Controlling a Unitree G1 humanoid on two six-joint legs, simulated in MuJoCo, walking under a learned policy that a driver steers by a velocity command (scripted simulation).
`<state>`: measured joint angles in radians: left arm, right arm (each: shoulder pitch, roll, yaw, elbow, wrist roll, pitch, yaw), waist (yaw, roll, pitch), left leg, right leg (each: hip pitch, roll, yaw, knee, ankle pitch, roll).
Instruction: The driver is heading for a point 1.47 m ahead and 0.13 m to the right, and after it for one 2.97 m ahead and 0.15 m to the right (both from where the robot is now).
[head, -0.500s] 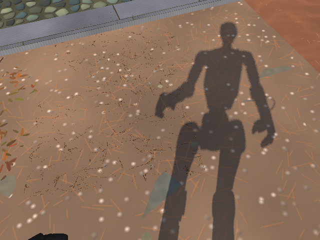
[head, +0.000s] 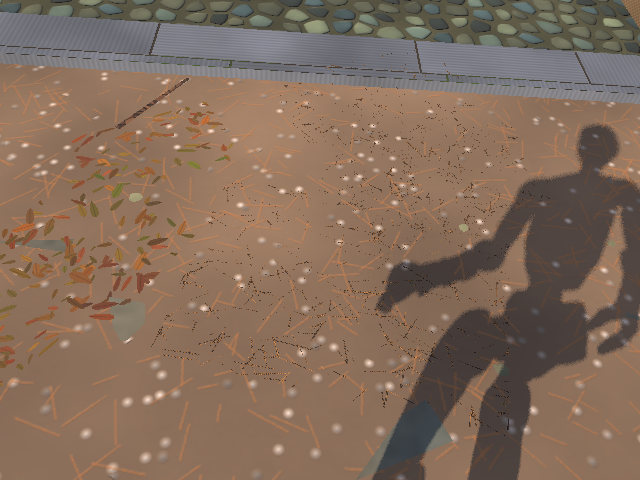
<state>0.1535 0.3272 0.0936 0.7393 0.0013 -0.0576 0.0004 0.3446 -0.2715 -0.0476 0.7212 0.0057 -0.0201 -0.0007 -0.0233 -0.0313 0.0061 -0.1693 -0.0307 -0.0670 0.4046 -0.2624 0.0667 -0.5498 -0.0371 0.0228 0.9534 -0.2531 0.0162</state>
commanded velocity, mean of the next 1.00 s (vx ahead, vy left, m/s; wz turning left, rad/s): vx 0.46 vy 0.00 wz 0.19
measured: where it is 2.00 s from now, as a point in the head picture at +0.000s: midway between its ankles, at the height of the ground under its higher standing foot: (287, 252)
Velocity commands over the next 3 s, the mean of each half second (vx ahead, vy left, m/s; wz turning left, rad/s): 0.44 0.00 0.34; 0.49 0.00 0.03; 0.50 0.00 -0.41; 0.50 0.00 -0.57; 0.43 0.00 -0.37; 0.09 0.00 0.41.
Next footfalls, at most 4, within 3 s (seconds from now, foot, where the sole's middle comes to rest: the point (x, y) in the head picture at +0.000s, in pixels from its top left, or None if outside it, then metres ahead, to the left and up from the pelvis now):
0.30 right None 0.31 -0.13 -0.78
0.80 left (220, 443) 0.57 0.17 -0.78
1.34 right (314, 316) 0.89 -0.03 -0.78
1.82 left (255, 220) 1.20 0.13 -0.78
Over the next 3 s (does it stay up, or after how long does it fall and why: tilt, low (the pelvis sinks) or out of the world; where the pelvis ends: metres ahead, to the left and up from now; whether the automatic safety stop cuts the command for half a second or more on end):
stays up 1.41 -0.16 -0.01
